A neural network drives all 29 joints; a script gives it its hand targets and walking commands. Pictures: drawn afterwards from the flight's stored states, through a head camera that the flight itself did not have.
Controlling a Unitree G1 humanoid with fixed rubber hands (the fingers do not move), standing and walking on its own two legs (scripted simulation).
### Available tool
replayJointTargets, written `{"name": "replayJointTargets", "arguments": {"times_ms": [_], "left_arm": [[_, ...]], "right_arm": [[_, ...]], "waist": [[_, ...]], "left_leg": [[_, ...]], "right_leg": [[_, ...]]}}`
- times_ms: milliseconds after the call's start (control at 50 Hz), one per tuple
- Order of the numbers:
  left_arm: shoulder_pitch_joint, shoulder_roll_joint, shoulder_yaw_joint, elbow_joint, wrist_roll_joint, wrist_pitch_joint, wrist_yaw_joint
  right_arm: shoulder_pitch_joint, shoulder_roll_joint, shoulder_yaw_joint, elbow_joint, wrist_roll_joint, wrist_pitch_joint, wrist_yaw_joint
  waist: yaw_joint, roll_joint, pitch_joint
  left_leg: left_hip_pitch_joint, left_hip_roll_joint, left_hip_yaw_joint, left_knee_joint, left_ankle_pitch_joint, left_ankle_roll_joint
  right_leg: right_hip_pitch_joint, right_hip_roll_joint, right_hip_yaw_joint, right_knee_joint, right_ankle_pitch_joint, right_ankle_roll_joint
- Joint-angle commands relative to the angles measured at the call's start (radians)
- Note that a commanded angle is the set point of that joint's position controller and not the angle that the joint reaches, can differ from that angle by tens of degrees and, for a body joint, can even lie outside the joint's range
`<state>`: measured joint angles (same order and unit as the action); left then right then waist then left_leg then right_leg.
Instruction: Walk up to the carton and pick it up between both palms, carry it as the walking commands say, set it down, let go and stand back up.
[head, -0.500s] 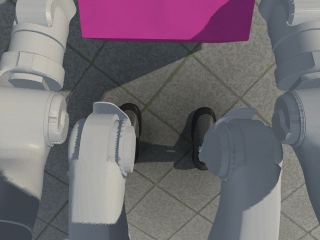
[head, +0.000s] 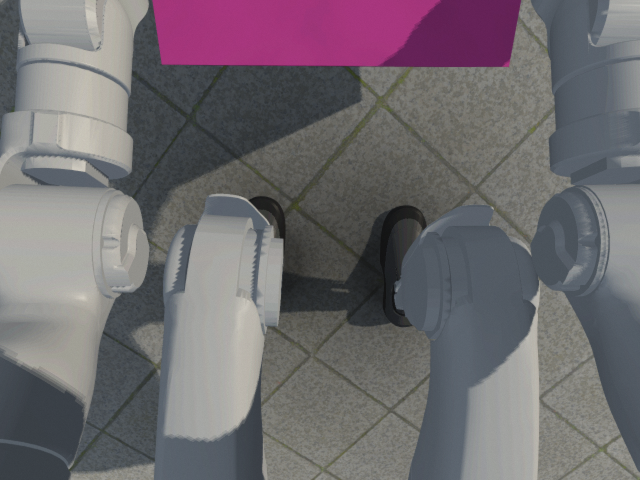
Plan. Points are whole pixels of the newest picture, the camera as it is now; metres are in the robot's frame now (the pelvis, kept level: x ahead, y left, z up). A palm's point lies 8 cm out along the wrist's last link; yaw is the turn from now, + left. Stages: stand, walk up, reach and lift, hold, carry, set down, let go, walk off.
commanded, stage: reach and lift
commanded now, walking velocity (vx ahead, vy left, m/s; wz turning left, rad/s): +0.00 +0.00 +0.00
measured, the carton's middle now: out of the picture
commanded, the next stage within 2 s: none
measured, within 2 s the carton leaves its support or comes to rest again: neither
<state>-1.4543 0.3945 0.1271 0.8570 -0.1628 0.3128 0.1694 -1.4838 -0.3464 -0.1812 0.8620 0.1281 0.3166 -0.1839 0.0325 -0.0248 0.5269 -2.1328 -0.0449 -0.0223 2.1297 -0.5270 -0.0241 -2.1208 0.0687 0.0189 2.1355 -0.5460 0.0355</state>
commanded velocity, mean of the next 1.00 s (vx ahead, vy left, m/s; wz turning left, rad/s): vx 0.00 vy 0.00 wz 0.00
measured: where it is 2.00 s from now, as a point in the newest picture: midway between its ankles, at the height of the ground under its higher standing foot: (331, 281)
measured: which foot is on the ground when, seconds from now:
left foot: down 0.00-1.00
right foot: down 0.00-1.00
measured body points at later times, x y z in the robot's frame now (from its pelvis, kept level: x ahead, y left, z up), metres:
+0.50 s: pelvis -0.01 +0.00 +0.05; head +0.36 +0.02 +0.29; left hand +0.54 +0.21 -0.10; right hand +0.56 -0.16 -0.10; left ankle +0.13 +0.12 -0.36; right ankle +0.13 -0.12 -0.36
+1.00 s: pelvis -0.02 +0.00 +0.09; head +0.34 +0.02 +0.35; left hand +0.53 +0.21 -0.03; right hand +0.55 -0.16 -0.03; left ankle +0.13 +0.12 -0.36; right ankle +0.13 -0.12 -0.36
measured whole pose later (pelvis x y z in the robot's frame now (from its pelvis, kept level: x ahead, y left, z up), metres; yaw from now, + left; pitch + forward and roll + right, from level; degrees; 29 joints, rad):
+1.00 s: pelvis -0.02 +0.00 +0.09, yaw +0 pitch +26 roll +0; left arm -1.33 0.28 0.30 0.59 -0.02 0.46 0.16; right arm -1.35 -0.23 -0.33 0.59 -0.03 0.46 -0.17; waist 0.03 -0.03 0.52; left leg -1.82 -0.07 -0.05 1.80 -0.44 -0.04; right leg -1.81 0.10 0.05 1.82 -0.46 0.04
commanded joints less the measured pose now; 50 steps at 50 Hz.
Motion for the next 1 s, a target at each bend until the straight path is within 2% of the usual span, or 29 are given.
{"name": "replayJointTargets", "arguments": {"times_ms": [0, 40, 60, 120, 140, 180, 200, 220, 260, 300, 360, 380, 400, 500, 520, 560, 620, 660, 680, 700, 720, 740, 760, 800, 820, 880, 900, 960, 980], "left_arm": [[-0.818, -0.947, -0.340, -0.423, -0.132, -0.062, -0.330], [-0.821, -0.988, -0.343, -0.445, -0.132, -0.054, -0.344], [-0.863, -0.964, -0.364, -0.485, -0.148, -0.048, -0.343], [-0.820, -1.020, -0.367, -0.447, -0.133, -0.025, -0.342], [-0.838, -1.010, -0.372, -0.466, -0.140, -0.023, -0.341], [-0.775, -1.000, -0.317, -0.406, -0.094, -0.025, -0.351], [-0.734, -1.035, -0.343, -0.376, -0.087, -0.010, -0.354], [-0.789, -1.063, -0.338, -0.384, -0.100, -0.006, -0.360], [-0.775, -1.045, -0.353, -0.420, -0.072, -0.009, -0.358], [-0.714, -1.075, -0.298, -0.342, -0.045, 0.013, -0.368], [-0.757, -1.060, -0.340, -0.467, -0.061, 0.003, -0.371], [-0.765, -1.062, -0.350, -0.457, -0.084, 0.011, -0.371], [-0.798, -1.055, -0.386, -0.521, -0.088, 0.017, -0.375], [-0.752, -1.059, -0.363, -0.456, -0.073, 0.035, -0.377], [-0.724, -1.101, -0.430, -0.567, -0.111, 0.037, -0.369], [-0.760, -1.081, -0.401, -0.513, -0.108, 0.055, -0.374], [-0.699, -1.108, -0.367, -0.418, -0.054, 0.065, -0.378], [-0.690, -1.135, -0.356, -0.426, -0.072, 0.076, -0.383], [-0.706, -1.096, -0.298, -0.366, -0.026, 0.071, -0.394], [-0.768, -1.103, -0.348, -0.502, -0.032, 0.053, -0.393], [-0.765, -1.130, -0.383, -0.545, -0.074, 0.057, -0.385], [-0.746, -1.150, -0.403, -0.544, -0.087, 0.071, -0.389], [-0.701, -1.151, -0.369, -0.429, -0.058, 0.089, -0.390], [-0.695, -1.168, -0.396, -0.445, -0.071, 0.093, -0.389], [-0.709, -1.133, -0.406, -0.537, -0.068, 0.082, -0.389], [-0.662, -1.112, -0.355, -0.469, -0.059, 0.083, -0.394], [-0.717, -1.142, -0.401, -0.525, -0.082, 0.085, -0.396], [-0.701, -1.154, -0.437, -0.580, -0.074, 0.096, -0.388], [-0.610, -1.141, -0.364, -0.442, -0.048, 0.099, -0.394]], "right_arm": [[-0.775, 0.959, 0.403, -0.385, 0.164, -0.058, 0.325], [-0.718, 0.976, 0.369, -0.324, 0.129, -0.043, 0.329], [-0.697, 0.982, 0.381, -0.331, 0.115, -0.022, 0.329], [-0.723, 1.006, 0.381, -0.369, 0.127, -0.022, 0.330], [-0.741, 0.978, 0.374, -0.371, 0.111, -0.021, 0.329], [-0.677, 1.045, 0.370, -0.306, 0.091, -0.001, 0.333], [-0.734, 1.002, 0.403, -0.412, 0.094, -0.011, 0.331], [-0.705, 1.015, 0.375, -0.354, 0.065, 0.004, 0.337], [-0.627, 1.054, 0.345, -0.304, 0.067, 0.012, 0.356], [-0.631, 1.086, 0.361, -0.314, 0.059, 0.031, 0.369], [-0.657, 1.097, 0.410, -0.373, 0.106, 0.025, 0.376], [-0.671, 1.060, 0.412, -0.379, 0.071, 0.034, 0.373], [-0.652, 1.077, 0.401, -0.380, 0.086, 0.037, 0.363], [-0.706, 1.106, 0.421, -0.422, 0.100, 0.045, 0.355], [-0.671, 1.082, 0.464, -0.502, 0.105, 0.050, 0.361], [-0.705, 1.051, 0.457, -0.487, 0.093, 0.060, 0.361], [-0.670, 1.099, 0.429, -0.394, 0.084, 0.068, 0.368], [-0.680, 1.110, 0.440, -0.427, 0.077, 0.074, 0.376], [-0.634, 1.104, 0.381, -0.313, 0.041, 0.087, 0.379], [-0.640, 1.166, 0.387, -0.322, 0.062, 0.079, 0.386], [-0.624, 1.181, 0.419, -0.392, 0.090, 0.077, 0.388], [-0.676, 1.139, 0.458, -0.494, 0.096, 0.072, 0.382], [-0.671, 1.101, 0.393, -0.379, 0.077, 0.076, 0.392], [-0.650, 1.089, 0.408, -0.394, 0.058, 0.080, 0.392], [-0.671, 1.166, 0.473, -0.499, 0.105, 0.083, 0.383], [-0.669, 1.153, 0.478, -0.453, 0.083, 0.094, 0.379], [-0.671, 1.143, 0.474, -0.489, 0.098, 0.087, 0.380], [-0.643, 1.153, 0.501, -0.499, 0.106, 0.097, 0.382], [-0.574, 1.151, 0.447, -0.388, 0.062, 0.105, 0.387]], "waist": [[0.047, 0.019, -2.256], [0.016, 0.054, -2.251], [-0.004, 0.005, -2.291], [0.025, 0.075, -2.350], [-0.008, 0.058, -2.328], [0.002, -0.008, -2.237], [0.012, 0.012, -2.370], [-0.025, -0.002, -2.326], [0.002, 0.046, -2.287], [0.023, -0.004, -2.253], [0.085, 0.043, -2.397], [0.027, -0.019, -2.421], [0.020, 0.041, -2.463], [0.035, 0.022, -2.444], [0.006, 0.034, -2.632], [0.002, -0.026, -2.536], [0.051, 0.044, -2.427], [0.002, -0.053, -2.479], [0.033, -0.021, -2.298], [0.048, 0.026, -2.417], [0.007, 0.024, -2.537], [0.030, 0.037, -2.614], [0.018, 0.085, -2.494], [-0.009, 0.058, -2.494], [0.027, 0.010, -2.618], [0.061, -0.070, -2.505], [0.027, -0.001, -2.592], [0.034, 0.007, -2.659], [0.028, -0.019, -2.470]], "left_leg": [[0.887, -0.052, 0.105, -0.166, 0.424, 0.028], [0.875, -0.059, 0.110, -0.185, 0.409, 0.018], [0.900, -0.057, 0.089, -0.198, 0.388, 0.018], [0.949, -0.060, 0.112, -0.221, 0.362, 0.016], [0.928, -0.059, 0.086, -0.238, 0.366, 0.012], [0.821, -0.061, 0.115, -0.239, 0.316, 0.024], [0.867, -0.068, 0.122, -0.219, 0.361, 0.016], [0.852, -0.070, 0.121, -0.251, 0.310, 0.009], [0.886, -0.065, 0.112, -0.279, 0.328, 0.014], [0.858, -0.073, 0.107, -0.309, 0.295, 0.028], [0.916, -0.073, 0.119, -0.306, 0.378, 0.027], [0.930, -0.078, 0.099, -0.303, 0.382, 0.017], [0.963, -0.077, 0.106, -0.319, 0.378, 0.013], [0.925, -0.080, 0.112, -0.338, 0.307, 0.024], [1.043, -0.087, 0.124, -0.336, 0.410, 0.010], [0.999, -0.074, 0.103, -0.343, 0.309, 0.020], [0.954, -0.076, 0.120, -0.384, 0.257, 0.022], [0.959, -0.078, 0.092, -0.400, 0.253, 0.023], [0.835, -0.076, 0.118, -0.406, 0.181, 0.023], [0.917, -0.083, 0.115, -0.410, 0.232, 0.023], [1.037, -0.082, 0.096, -0.420, 0.295, 0.027], [1.078, -0.091, 0.114, -0.423, 0.369, 0.022], [1.030, -0.077, 0.106, -0.442, 0.280, 0.007], [1.049, -0.079, 0.096, -0.439, 0.276, 0.002], [1.047, -0.094, 0.110, -0.425, 0.336, 0.023], [0.944, -0.092, 0.110, -0.451, 0.295, 0.037], [1.024, -0.087, 0.108, -0.483, 0.301, 0.024], [1.140, -0.090, 0.094, -0.493, 0.316, 0.015], [1.007, -0.089, 0.097, -0.494, 0.256, 0.019]], "right_leg": [[0.764, 0.066, -0.104, -0.158, 0.353, -0.036], [0.757, 0.063, -0.107, -0.173, 0.351, -0.040], [0.762, 0.059, -0.113, -0.172, 0.340, -0.043], [0.755, 0.071, -0.107, -0.204, 0.287, -0.050], [0.761, 0.066, -0.115, -0.209, 0.304, -0.049], [0.771, 0.062, -0.105, -0.237, 0.276, -0.032], [0.828, 0.066, -0.101, -0.237, 0.322, -0.034], [0.815, 0.064, -0.104, -0.256, 0.280, -0.038], [0.749, 0.074, -0.112, -0.254, 0.295, -0.039], [0.773, 0.070, -0.097, -0.297, 0.247, -0.031], [0.794, 0.079, -0.085, -0.285, 0.329, -0.039], [0.795, 0.078, -0.117, -0.278, 0.319, -0.036], [0.843, 0.082, -0.103, -0.296, 0.335, -0.038], [0.849, 0.081, -0.092, -0.322, 0.278, -0.031], [0.982, 0.082, -0.090, -0.344, 0.371, -0.028], [0.918, 0.080, -0.097, -0.347, 0.277, -0.030], [0.877, 0.078, -0.080, -0.389, 0.224, -0.030], [0.922, 0.074, -0.112, -0.385, 0.223, -0.022], [0.836, 0.068, -0.084, -0.410, 0.158, -0.028], [0.842, 0.085, -0.091, -0.398, 0.207, -0.028], [0.892, 0.090, -0.107, -0.395, 0.265, -0.031], [0.981, 0.093, -0.072, -0.432, 0.324, -0.034], [0.866, 0.082, -0.103, -0.427, 0.238, -0.036], [0.873, 0.082, -0.104, -0.438, 0.225, -0.041], [1.011, 0.090, -0.072, -0.452, 0.306, -0.022], [1.024, 0.094, -0.057, -0.469, 0.278, -0.016], [1.037, 0.088, -0.073, -0.481, 0.278, -0.020], [1.025, 0.104, -0.089, -0.475, 0.270, -0.024], [0.972, 0.092, -0.082, -0.497, 0.211, -0.023]]}}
